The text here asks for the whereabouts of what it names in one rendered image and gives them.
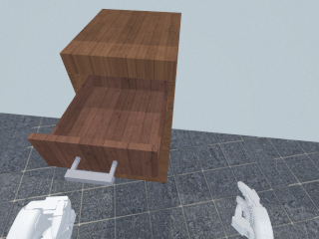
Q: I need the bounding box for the robot right hand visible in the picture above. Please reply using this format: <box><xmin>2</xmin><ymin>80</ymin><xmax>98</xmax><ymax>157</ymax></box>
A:
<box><xmin>231</xmin><ymin>181</ymin><xmax>274</xmax><ymax>239</ymax></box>

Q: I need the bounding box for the robot left hand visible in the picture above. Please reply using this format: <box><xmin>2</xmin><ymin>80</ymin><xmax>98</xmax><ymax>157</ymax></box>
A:
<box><xmin>6</xmin><ymin>196</ymin><xmax>77</xmax><ymax>239</ymax></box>

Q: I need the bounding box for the handle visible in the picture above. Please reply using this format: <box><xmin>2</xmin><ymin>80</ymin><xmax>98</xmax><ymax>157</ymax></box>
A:
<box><xmin>64</xmin><ymin>156</ymin><xmax>118</xmax><ymax>186</ymax></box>

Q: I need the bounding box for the drawer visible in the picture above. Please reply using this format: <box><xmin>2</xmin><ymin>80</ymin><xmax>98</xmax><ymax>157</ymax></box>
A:
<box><xmin>27</xmin><ymin>75</ymin><xmax>169</xmax><ymax>178</ymax></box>

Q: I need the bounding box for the cabinet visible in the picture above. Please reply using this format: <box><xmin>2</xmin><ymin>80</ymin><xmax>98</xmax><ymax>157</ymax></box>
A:
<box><xmin>60</xmin><ymin>9</ymin><xmax>181</xmax><ymax>183</ymax></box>

